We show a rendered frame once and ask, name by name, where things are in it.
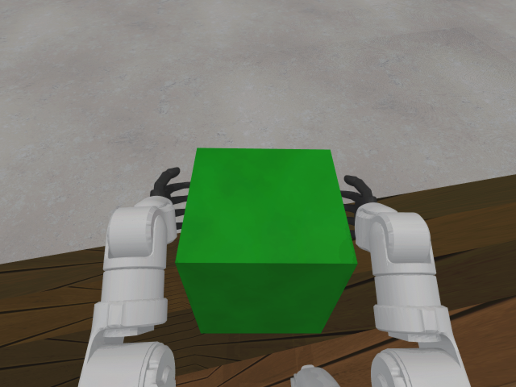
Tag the robot left hand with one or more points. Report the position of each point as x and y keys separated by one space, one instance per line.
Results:
x=162 y=189

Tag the robot right thigh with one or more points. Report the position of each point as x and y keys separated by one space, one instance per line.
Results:
x=313 y=377

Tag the carton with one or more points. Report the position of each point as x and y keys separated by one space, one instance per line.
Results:
x=265 y=245

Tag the right robot upper arm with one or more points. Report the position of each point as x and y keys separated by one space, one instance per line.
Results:
x=416 y=367

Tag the robot left forearm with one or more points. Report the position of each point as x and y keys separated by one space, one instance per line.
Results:
x=132 y=299

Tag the robot right forearm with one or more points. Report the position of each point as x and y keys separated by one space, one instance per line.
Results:
x=408 y=304

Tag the left robot upper arm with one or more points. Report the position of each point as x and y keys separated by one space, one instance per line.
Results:
x=145 y=364

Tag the robot right hand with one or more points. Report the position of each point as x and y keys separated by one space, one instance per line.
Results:
x=365 y=196

